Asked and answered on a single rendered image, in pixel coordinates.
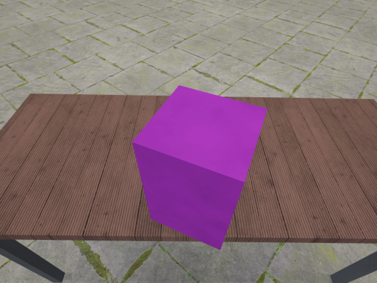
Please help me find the carton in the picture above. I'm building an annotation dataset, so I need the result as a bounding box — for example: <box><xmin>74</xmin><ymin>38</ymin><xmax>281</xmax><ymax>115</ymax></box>
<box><xmin>132</xmin><ymin>85</ymin><xmax>267</xmax><ymax>250</ymax></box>

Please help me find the table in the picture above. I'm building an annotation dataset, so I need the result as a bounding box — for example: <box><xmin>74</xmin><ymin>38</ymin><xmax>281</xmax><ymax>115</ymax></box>
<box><xmin>0</xmin><ymin>94</ymin><xmax>377</xmax><ymax>283</ymax></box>

